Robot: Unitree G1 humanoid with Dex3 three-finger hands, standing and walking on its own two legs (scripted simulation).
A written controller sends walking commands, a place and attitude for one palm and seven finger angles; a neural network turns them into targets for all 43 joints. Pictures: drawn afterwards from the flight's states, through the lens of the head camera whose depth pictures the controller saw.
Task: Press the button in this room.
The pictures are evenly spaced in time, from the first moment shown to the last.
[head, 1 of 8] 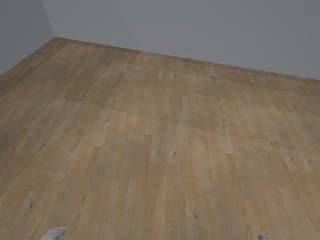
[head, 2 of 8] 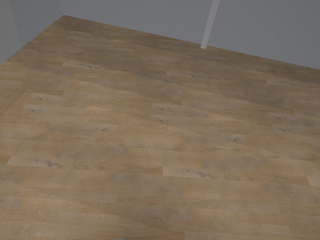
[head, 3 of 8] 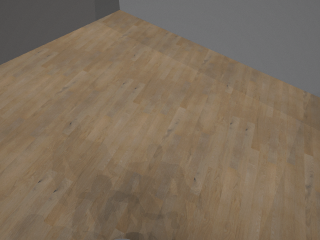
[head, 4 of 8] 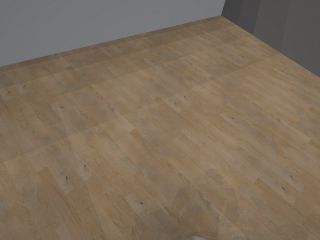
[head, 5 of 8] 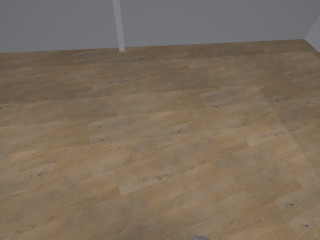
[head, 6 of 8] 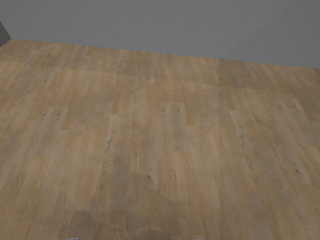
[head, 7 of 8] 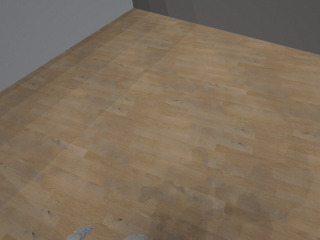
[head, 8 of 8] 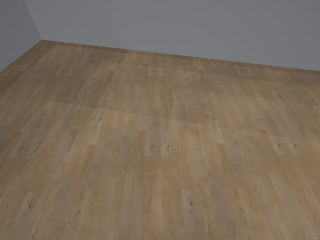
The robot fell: no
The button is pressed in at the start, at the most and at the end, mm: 0 0 0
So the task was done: no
